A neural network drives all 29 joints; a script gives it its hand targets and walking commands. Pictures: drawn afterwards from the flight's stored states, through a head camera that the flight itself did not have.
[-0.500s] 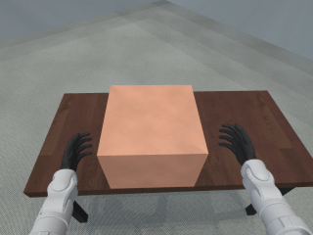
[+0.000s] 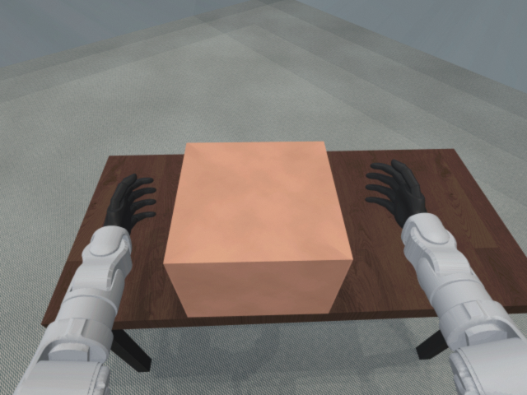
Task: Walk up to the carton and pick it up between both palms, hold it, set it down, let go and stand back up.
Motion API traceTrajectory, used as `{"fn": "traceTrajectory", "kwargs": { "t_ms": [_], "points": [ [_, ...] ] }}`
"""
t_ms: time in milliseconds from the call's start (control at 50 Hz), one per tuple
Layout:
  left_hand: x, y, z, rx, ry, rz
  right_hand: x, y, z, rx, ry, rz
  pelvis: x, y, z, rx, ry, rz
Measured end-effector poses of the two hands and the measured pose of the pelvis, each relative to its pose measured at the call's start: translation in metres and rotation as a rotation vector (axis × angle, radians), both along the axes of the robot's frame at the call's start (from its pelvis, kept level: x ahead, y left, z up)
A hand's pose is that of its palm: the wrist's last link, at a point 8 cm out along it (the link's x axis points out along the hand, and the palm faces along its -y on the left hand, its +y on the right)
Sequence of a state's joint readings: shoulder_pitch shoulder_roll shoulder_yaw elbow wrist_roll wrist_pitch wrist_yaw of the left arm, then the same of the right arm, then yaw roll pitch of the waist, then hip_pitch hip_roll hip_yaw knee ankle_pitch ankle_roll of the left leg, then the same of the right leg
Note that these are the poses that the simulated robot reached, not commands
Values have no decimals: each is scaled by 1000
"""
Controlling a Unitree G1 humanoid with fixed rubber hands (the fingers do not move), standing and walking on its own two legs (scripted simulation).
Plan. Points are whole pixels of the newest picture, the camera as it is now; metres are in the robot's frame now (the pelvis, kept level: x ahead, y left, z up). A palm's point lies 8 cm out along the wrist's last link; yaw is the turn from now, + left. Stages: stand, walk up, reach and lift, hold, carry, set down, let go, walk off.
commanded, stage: reach and lift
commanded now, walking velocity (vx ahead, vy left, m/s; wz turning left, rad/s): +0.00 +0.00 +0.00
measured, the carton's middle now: (257, 227) +0.46 +0.03 -0.08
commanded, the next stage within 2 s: none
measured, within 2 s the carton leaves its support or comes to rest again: neither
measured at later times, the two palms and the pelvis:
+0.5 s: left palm (114, 216) +0.37 +0.27 +0.06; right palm (403, 192) +0.41 -0.21 +0.09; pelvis +0.00 +0.00 +0.00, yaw +1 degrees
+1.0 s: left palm (126, 249) +0.37 +0.27 -0.03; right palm (381, 222) +0.41 -0.20 +0.00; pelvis -0.01 +0.01 -0.02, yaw +2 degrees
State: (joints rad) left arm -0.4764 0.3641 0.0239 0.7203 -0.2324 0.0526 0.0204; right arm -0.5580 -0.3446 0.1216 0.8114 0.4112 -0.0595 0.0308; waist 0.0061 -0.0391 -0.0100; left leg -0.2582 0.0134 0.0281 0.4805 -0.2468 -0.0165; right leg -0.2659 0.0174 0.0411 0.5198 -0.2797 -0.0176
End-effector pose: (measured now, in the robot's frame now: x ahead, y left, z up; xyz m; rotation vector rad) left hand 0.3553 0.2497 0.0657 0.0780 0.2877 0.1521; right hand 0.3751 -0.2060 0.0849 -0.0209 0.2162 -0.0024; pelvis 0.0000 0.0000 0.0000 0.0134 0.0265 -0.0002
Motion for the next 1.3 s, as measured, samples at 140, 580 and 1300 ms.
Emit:
{"fn": "traceTrajectory", "kwargs": {
  "t_ms": [140, 580, 1300],
  "points": [
    [15, 1, 14, -1, -12, 9, 15, 0, 14, -8, -3, 0, 0, 0, 0, -2, 3, 6],
    [9, 25, -21, -16, 47, 90, 32, 4, -8, -80, 83, 4, -2, -1, -1, -13, 113, 31],
    [8, 7, -97, -44, 29, 56, 39, 10, -77, -106, 44, 11, -8, 11, -23, -42, 417, 38]
  ]
}}
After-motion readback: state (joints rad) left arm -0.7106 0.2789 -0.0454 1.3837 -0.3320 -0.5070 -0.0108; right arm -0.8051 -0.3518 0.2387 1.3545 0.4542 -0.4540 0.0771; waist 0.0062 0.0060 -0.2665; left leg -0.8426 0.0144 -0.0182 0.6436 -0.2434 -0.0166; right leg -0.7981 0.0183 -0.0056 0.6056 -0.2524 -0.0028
